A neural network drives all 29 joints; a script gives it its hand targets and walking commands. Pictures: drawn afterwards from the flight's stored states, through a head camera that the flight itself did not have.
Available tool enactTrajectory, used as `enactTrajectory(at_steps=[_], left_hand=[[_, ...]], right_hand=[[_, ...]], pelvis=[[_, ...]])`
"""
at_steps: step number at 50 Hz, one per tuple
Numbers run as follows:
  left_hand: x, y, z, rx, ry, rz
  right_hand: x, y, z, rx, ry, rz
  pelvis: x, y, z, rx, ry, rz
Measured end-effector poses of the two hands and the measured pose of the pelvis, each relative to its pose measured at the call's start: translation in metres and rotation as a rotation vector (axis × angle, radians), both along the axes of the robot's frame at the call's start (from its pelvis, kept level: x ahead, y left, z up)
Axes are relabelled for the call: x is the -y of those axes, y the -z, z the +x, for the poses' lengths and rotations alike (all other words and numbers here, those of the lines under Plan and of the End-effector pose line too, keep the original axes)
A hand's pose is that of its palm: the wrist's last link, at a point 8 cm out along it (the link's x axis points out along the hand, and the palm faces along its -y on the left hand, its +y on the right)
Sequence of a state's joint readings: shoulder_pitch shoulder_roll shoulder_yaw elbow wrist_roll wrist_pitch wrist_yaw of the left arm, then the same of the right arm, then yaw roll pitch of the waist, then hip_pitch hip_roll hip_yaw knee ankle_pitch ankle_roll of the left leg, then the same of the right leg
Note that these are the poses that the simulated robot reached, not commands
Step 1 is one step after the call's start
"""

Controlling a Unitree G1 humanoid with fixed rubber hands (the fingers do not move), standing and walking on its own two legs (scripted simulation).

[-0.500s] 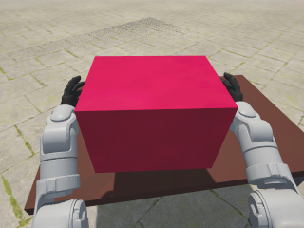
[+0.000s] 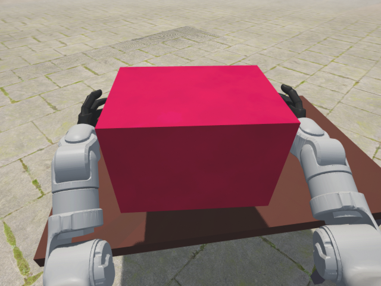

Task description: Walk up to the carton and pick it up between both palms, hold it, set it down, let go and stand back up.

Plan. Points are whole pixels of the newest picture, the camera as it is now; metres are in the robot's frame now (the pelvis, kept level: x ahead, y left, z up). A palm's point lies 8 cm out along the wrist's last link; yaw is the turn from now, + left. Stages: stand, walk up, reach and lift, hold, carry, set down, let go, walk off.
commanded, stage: hold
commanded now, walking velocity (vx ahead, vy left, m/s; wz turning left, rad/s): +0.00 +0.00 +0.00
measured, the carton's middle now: (192, 135) +0.39 +0.01 +0.17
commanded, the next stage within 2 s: none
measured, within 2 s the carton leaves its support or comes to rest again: neither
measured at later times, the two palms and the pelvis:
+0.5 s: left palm (91, 125) +0.36 +0.21 +0.22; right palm (295, 118) +0.37 -0.20 +0.22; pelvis +0.01 -0.01 +0.00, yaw +1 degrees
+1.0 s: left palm (90, 125) +0.36 +0.21 +0.22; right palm (293, 119) +0.37 -0.19 +0.22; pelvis +0.01 +0.00 +0.00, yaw +1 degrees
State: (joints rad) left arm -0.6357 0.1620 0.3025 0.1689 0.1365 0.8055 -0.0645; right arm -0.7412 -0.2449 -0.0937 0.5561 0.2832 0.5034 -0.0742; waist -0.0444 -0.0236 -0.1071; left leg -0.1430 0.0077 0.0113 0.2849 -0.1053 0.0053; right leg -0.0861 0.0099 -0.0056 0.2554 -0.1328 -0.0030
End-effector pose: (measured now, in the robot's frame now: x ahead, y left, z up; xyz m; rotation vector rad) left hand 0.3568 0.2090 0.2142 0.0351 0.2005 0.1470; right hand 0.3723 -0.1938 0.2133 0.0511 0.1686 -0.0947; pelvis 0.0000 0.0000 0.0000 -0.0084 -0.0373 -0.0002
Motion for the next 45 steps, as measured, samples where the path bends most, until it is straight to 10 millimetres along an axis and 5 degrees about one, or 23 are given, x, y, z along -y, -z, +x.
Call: enactTrajectory(at_steps=[11, 45], left_hand=[[-0.001, -0.012, 0.002, 0.041, -0.001, 0.018], [0.001, -0.004, 0.004, 0.039, 0.008, 0.008]], right_hand=[[-0.001, -0.009, 0.001, 0.035, 0.003, -0.007], [0.001, -0.005, 0.002, 0.026, 0.011, -0.013]], pelvis=[[0.002, 0.0, 0.005, -0.016, -0.009, -0.005], [0.005, 0.0, 0.012, -0.012, -0.012, -0.007]])
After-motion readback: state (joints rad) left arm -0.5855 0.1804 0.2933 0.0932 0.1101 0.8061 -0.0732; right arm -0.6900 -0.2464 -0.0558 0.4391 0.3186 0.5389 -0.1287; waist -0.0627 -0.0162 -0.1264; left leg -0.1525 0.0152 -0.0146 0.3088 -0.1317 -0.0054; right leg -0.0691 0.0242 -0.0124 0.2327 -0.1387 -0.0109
